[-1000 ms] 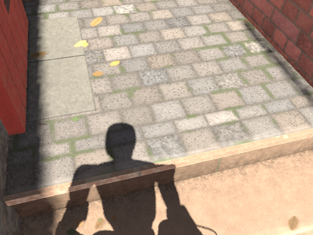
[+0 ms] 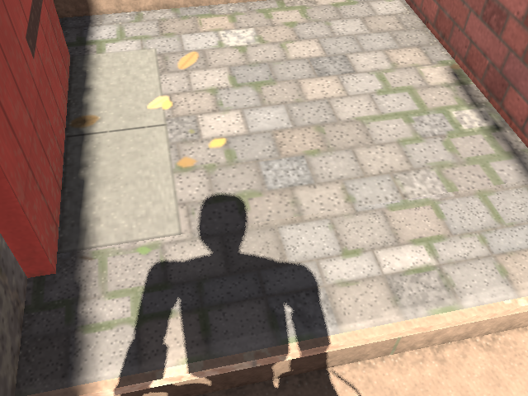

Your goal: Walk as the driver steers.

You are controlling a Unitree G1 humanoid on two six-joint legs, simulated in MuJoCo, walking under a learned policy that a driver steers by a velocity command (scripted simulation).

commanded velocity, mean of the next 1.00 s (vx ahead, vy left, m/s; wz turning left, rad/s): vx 0.42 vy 0.00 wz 0.00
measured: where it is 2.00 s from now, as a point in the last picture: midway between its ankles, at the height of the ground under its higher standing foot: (346, 212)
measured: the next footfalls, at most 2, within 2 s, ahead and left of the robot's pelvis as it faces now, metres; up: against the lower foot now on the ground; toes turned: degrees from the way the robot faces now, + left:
left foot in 0.50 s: +0.32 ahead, +0.04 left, +0.16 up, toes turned -1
right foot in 1.02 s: +0.62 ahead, -0.28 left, +0.33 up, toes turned -9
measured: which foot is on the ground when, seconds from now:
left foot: down 0.00-0.18, up 0.20-0.48, down 0.50-1.00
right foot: down 0.00-0.54, up 0.56-1.00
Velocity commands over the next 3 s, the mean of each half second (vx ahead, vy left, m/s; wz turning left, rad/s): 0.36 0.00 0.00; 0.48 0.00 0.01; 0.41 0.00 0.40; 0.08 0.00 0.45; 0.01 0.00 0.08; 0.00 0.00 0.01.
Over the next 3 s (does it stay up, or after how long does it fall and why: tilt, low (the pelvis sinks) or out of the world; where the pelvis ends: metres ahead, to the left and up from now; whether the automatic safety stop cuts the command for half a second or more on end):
stays up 0.78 -0.18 0.34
